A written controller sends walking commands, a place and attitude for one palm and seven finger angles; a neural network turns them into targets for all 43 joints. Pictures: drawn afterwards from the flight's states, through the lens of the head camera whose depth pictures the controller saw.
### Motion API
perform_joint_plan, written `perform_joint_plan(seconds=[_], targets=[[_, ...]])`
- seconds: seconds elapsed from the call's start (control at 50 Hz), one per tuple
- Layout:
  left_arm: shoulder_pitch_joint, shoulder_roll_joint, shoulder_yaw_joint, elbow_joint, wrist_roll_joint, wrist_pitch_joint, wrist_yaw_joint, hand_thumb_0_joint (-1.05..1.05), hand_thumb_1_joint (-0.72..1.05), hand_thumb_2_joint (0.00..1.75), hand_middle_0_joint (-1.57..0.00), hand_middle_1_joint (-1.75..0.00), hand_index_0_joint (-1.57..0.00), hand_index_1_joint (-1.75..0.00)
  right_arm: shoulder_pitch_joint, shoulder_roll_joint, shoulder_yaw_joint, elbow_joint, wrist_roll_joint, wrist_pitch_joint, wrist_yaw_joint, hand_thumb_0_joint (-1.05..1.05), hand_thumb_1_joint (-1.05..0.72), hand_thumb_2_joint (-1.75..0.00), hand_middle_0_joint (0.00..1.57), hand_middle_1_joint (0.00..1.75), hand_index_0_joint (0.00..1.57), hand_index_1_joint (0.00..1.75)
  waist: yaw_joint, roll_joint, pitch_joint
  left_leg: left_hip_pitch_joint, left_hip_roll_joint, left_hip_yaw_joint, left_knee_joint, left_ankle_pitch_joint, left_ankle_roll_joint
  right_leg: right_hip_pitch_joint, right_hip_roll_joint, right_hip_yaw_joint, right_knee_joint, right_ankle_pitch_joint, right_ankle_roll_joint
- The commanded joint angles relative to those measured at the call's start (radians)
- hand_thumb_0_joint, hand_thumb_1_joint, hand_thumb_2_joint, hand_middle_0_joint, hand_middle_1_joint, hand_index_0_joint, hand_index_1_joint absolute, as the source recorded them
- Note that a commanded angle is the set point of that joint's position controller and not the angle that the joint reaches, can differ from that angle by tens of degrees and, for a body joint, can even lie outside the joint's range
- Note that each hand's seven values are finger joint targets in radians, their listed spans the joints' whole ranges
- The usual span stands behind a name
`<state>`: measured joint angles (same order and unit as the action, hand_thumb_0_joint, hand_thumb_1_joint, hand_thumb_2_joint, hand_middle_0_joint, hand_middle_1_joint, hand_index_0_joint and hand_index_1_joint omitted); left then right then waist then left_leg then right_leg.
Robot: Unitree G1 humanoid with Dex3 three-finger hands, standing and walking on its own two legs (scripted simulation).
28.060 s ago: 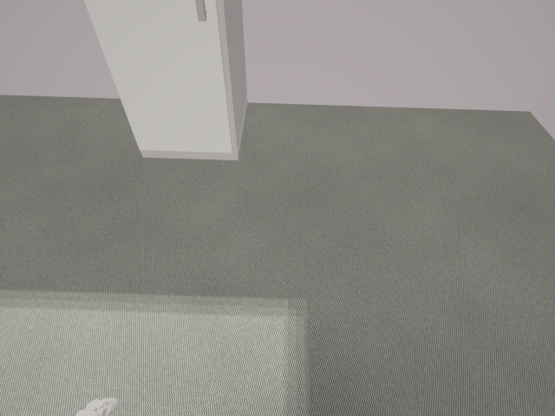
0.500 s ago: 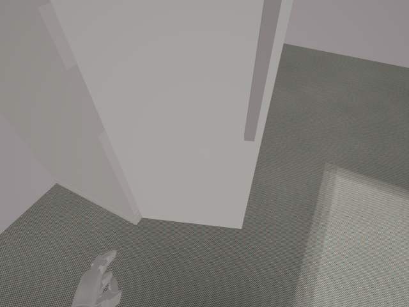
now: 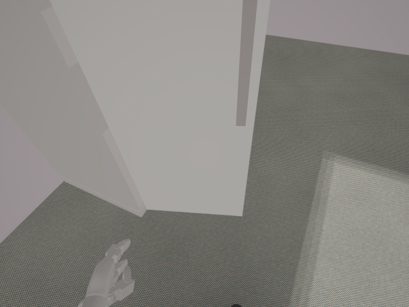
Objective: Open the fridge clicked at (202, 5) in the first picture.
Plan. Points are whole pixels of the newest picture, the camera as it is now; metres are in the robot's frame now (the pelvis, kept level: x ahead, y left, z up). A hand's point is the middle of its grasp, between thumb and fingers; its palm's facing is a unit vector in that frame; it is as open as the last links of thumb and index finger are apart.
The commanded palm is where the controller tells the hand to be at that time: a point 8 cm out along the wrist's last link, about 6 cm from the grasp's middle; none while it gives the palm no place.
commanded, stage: step back with the hand held close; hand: right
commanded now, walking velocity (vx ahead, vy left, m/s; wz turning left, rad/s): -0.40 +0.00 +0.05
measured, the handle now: (246, 39) +0.62 -0.11 +0.23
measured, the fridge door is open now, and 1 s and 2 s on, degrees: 70 70 70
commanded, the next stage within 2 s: stop stepping back and stand still in 0.16 s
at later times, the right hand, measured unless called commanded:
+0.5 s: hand out of the picture +0.08 -0.26 +0.17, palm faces +0.42 +0.80 -0.44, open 7.4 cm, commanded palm +0.05 -0.29 +0.18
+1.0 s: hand out of the picture +0.06 -0.29 +0.16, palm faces +0.49 +0.77 -0.41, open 7.4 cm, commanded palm +0.01 -0.32 +0.18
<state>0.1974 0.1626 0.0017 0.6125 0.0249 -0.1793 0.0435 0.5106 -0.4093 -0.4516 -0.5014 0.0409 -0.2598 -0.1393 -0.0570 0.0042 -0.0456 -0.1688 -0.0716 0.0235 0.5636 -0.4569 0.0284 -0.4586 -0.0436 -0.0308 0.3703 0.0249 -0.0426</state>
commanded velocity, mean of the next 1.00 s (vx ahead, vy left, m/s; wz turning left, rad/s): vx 0.02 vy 0.01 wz -0.01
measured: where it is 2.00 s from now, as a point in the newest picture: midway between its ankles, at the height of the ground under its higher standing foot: outside the picture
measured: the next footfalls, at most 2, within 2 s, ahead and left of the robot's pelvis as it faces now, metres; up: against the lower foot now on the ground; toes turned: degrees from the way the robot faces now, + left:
left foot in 0.04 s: -0.07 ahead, +0.14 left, +0.00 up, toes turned +1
left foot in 0.38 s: -0.08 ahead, +0.08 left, +0.00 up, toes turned +4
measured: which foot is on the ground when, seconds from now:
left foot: up 0.00-0.02, down 0.04-0.14, up 0.16-0.36, down 0.38-1.00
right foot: down 0.00-0.36, up 0.38-0.56, down 0.58-1.00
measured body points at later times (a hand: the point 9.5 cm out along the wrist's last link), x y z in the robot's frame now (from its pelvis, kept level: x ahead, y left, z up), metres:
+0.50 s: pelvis -0.11 +0.00 +0.00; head -0.12 -0.03 +0.45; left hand +0.02 +0.26 -0.08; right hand +0.05 -0.30 +0.20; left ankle -0.11 +0.09 -0.74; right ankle -0.06 -0.12 -0.69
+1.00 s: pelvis -0.13 -0.02 -0.01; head -0.15 -0.02 +0.44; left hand +0.01 +0.22 -0.10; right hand +0.03 -0.33 +0.18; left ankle -0.12 +0.08 -0.74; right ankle -0.10 -0.14 -0.74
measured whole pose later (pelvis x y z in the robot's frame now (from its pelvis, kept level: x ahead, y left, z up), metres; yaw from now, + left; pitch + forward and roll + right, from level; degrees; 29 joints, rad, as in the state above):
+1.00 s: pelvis -0.13 -0.02 -0.01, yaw +0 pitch -3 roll +0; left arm 0.27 0.22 0.00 0.68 0.02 -0.15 0.06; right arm 0.49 -0.38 -0.42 -0.43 0.02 -0.21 -0.15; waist -0.02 0.01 -0.01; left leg -0.27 0.01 0.08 0.65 -0.33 0.02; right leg -0.29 -0.03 -0.05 0.62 -0.27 0.00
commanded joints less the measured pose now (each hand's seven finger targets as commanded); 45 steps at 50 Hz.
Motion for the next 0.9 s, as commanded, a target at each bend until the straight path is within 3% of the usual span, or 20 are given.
perform_joint_plan(seconds=[0.0, 0.02, 0.06, 0.1, 0.12, 0.14, 0.16, 0.2, 0.28, 0.32, 0.34, 0.36, 0.42, 0.5, 0.58, 0.62, 0.72, 0.78, 0.82, 0.88], targets=[[-0.076, 0.127, 0.042, -0.095, 0.005, 0.000, 0.026, 0.00, 0.90, 0.90, -0.20, -0.30, -0.20, -0.30, -0.182, -0.249, -0.072, -0.206, -0.005, -0.068, -0.014, 0.00, -0.90, -0.90, 0.20, 0.30, 0.20, 0.30, 0.039, 0.111, -0.120, -0.299, 0.327, -0.315, -0.386, 0.351, 0.102, 0.378, -0.042, 0.033, 0.255, -0.181, 0.082], [-0.073, 0.122, 0.034, -0.087, 0.026, -0.005, 0.034, 0.00, 0.90, 0.90, -0.20, -0.30, -0.20, -0.30, -0.224, -0.286, -0.099, -0.195, -0.019, -0.071, -0.025, 0.00, -0.90, -0.90, 0.20, 0.30, 0.20, 0.30, 0.033, 0.095, -0.119, -0.295, 0.373, -0.294, -0.331, 0.545, 0.110, 0.321, -0.025, 0.015, 0.330, -0.263, 0.085], [-0.075, 0.141, 0.052, -0.098, -0.006, -0.020, 0.045, 0.00, 0.90, 0.90, -0.20, -0.30, -0.20, -0.30, -0.249, -0.244, -0.057, -0.166, -0.028, -0.045, -0.005, 0.00, -0.90, -0.90, 0.20, 0.30, 0.20, 0.30, 0.058, 0.209, -0.093, -0.235, 0.262, -0.119, -0.215, 0.703, 0.044, 0.294, 0.037, -0.021, 0.305, -0.188, 0.066], [-0.098, 0.164, 0.046, -0.133, -0.019, 0.001, 0.058, 0.00, 0.90, 0.90, -0.20, -0.30, -0.20, -0.30, -0.166, -0.250, -0.085, -0.182, -0.022, -0.011, 0.013, 0.00, -0.90, -0.90, 0.20, 0.30, 0.20, 0.30, 0.050, -0.047, -0.128, -0.227, 0.085, 0.005, -0.005, 0.684, -0.058, 0.444, -0.024, 0.043, 0.054, 0.364, 0.032], [-0.121, 0.180, 0.050, -0.150, -0.026, -0.001, 0.048, 0.00, 0.90, 0.90, -0.20, -0.30, -0.20, -0.30, -0.124, -0.257, -0.090, -0.195, -0.008, -0.012, 0.026, 0.00, -0.90, -0.90, 0.20, 0.30, 0.20, 0.30, 0.030, -0.226, -0.166, -0.203, 0.003, 0.001, 0.159, 0.251, -0.057, 0.460, -0.132, 0.169, -0.060, 0.470, -0.005], [-0.123, 0.173, 0.049, -0.167, -0.011, -0.010, 0.033, 0.00, 0.90, 0.90, -0.20, -0.30, -0.20, -0.30, -0.019, -0.237, -0.106, -0.184, 0.008, -0.016, 0.029, 0.00, -0.90, -0.90, 0.20, 0.30, 0.20, 0.30, 0.004, -0.312, -0.265, -0.186, -0.024, -0.055, 0.306, -0.123, -0.032, 0.443, -0.232, 0.293, -0.130, 0.325, -0.011], [-0.117, 0.170, 0.052, -0.168, 0.002, -0.021, 0.024, 0.00, 0.90, 0.90, -0.20, -0.30, -0.20, -0.30, 0.007, -0.235, -0.117, -0.229, 0.015, -0.015, 0.029, 0.00, -0.90, -0.90, 0.20, 0.30, 0.20, 0.30, -0.002, -0.270, -0.268, -0.119, -0.015, -0.077, 0.380, -0.152, -0.022, 0.328, -0.264, 0.320, -0.192, 0.026, -0.019], [-0.098, 0.164, 0.057, -0.170, 0.000, -0.027, 0.017, 0.00, 0.90, 0.90, -0.20, -0.30, -0.20, -0.30, 0.076, -0.217, -0.129, -0.260, 0.031, -0.001, 0.014, 0.00, -0.90, -0.90, 0.20, 0.30, 0.20, 0.30, 0.003, -0.201, -0.194, -0.071, -0.016, -0.024, 0.313, -0.057, -0.011, 0.208, -0.222, 0.218, -0.274, -0.230, -0.036], [-0.106, 0.173, 0.054, -0.186, 0.001, -0.013, 0.019, 0.00, 0.90, 0.90, -0.20, -0.30, -0.20, -0.30, 0.133, -0.206, -0.130, -0.254, 0.039, 0.029, -0.010, 0.00, -0.90, -0.90, 0.20, 0.30, 0.20, 0.30, 0.014, -0.299, -0.102, 0.150, -0.055, 0.107, 0.063, -0.039, 0.012, -0.079, -0.122, 0.099, -0.328, -0.602, 0.032], [-0.093, 0.168, 0.060, -0.190, -0.006, 0.002, 0.026, 0.00, 0.90, 0.90, -0.20, -0.30, -0.20, -0.30, 0.119, -0.265, -0.159, -0.294, 0.028, 0.036, -0.019, 0.00, -0.90, -0.90, 0.20, 0.30, 0.20, 0.30, 0.027, -0.101, -0.099, 0.048, 0.073, -0.002, -0.289, -0.031, 0.044, 0.010, 0.027, -0.012, 0.006, -0.559, 0.089], [-0.080, 0.157, 0.060, -0.181, -0.007, 0.015, 0.029, 0.00, 0.90, 0.90, -0.20, -0.30, -0.20, -0.30, 0.108, -0.280, -0.148, -0.311, 0.020, 0.032, -0.021, 0.00, -0.90, -0.90, 0.20, 0.30, 0.20, 0.30, 0.036, 0.148, -0.050, -0.282, 0.345, -0.309, -0.474, -0.191, 0.122, 0.150, 0.088, -0.015, 0.422, -0.427, 0.097], [-0.065, 0.157, 0.046, -0.158, 0.013, 0.025, 0.031, 0.00, 0.90, 0.90, -0.20, -0.30, -0.20, -0.30, 0.034, -0.311, -0.190, -0.339, 0.021, 0.028, -0.029, 0.00, -0.90, -0.90, 0.20, 0.30, 0.20, 0.30, 0.031, 0.197, 0.007, -0.414, 0.485, -0.451, -0.517, -0.216, 0.213, 0.043, 0.077, 0.060, 0.690, -0.407, 0.086], [-0.005, 0.159, 0.050, -0.108, -0.016, 0.006, 0.042, 0.00, 0.90, 0.90, -0.20, -0.30, -0.20, -0.30, -0.151, -0.196, -0.067, -0.183, 0.003, 0.052, -0.017, 0.00, -0.90, -0.90, 0.20, 0.30, 0.20, 0.30, 0.083, 0.127, 0.002, -0.320, 0.326, -0.240, -0.395, -0.219, 0.101, 0.038, 0.014, 0.041, 0.647, -0.369, 0.070], [-0.018, 0.171, 0.039, -0.079, -0.008, -0.029, 0.071, 0.00, 0.90, 0.90, -0.20, -0.30, -0.20, -0.30, -0.189, -0.145, -0.006, -0.079, -0.041, 0.042, -0.041, 0.00, -0.90, -0.90, 0.20, 0.30, 0.20, 0.30, 0.068, -0.007, 0.033, -0.242, 0.274, -0.164, -0.263, -0.064, 0.066, 0.223, 0.024, -0.020, 0.171, -0.383, 0.017], [-0.036, 0.213, 0.055, -0.123, -0.017, -0.053, 0.064, 0.00, 0.90, 0.90, -0.20, -0.30, -0.20, -0.30, -0.159, -0.197, -0.055, -0.168, -0.033, 0.009, -0.038, 0.00, -0.90, -0.90, 0.20, 0.30, 0.20, 0.30, 0.045, -0.082, -0.022, -0.109, 0.111, -0.043, 0.003, 0.180, -0.014, 0.206, -0.129, 0.167, 0.001, -0.238, -0.033], [-0.054, 0.180, 0.034, -0.106, -0.005, -0.048, 0.052, 0.00, 0.90, 0.90, -0.20, -0.30, -0.20, -0.30, -0.136, -0.203, -0.066, -0.217, -0.038, 0.004, -0.024, 0.00, -0.90, -0.90, 0.20, 0.30, 0.20, 0.30, 0.060, -0.272, 0.044, -0.112, 0.070, 0.025, 0.129, 0.027, -0.036, 0.060, -0.185, 0.293, -0.182, -0.637, -0.066], [-0.042, 0.180, 0.045, -0.128, -0.001, -0.025, 0.032, 0.00, 0.90, 0.90, -0.20, -0.30, -0.20, -0.30, -0.036, -0.201, -0.102, -0.149, -0.044, 0.016, -0.027, 0.00, -0.90, -0.90, 0.20, 0.30, 0.20, 0.30, 0.053, -0.103, 0.046, 0.068, 0.097, -0.014, -0.079, 0.035, 0.013, -0.074, -0.106, 0.132, -0.001, -0.610, -0.022], [-0.022, 0.152, 0.050, -0.119, -0.010, -0.013, 0.024, 0.00, 0.90, 0.90, -0.20, -0.30, -0.20, -0.30, -0.051, -0.202, -0.101, -0.126, -0.018, 0.016, -0.026, 0.00, -0.90, -0.90, 0.20, 0.30, 0.20, 0.30, 0.044, 0.178, 0.006, -0.005, 0.387, -0.466, -0.311, -0.159, 0.176, -0.107, 0.029, -0.022, 0.523, -0.454, 0.036], [-0.018, 0.155, 0.042, -0.100, -0.009, -0.015, 0.020, 0.00, 0.90, 0.90, -0.20, -0.30, -0.20, -0.30, -0.088, -0.194, -0.095, -0.120, -0.015, 0.009, -0.028, 0.00, -0.90, -0.90, 0.20, 0.30, 0.20, 0.30, 0.055, 0.087, 0.015, -0.043, 0.399, -0.406, -0.270, 0.011, 0.190, -0.078, -0.012, 0.028, 0.542, -0.494, 0.033], [-0.020, 0.141, 0.018, -0.086, -0.004, -0.017, 0.029, 0.00, 0.90, 0.90, -0.20, -0.30, -0.20, -0.30, -0.102, -0.172, -0.077, -0.105, -0.015, 0.004, -0.034, 0.00, -0.90, -0.90, 0.20, 0.30, 0.20, 0.30, 0.073, 0.060, 0.012, -0.170, 0.277, -0.159, -0.153, 0.118, 0.082, 0.212, 0.002, -0.029, 0.185, -0.310, 0.023]])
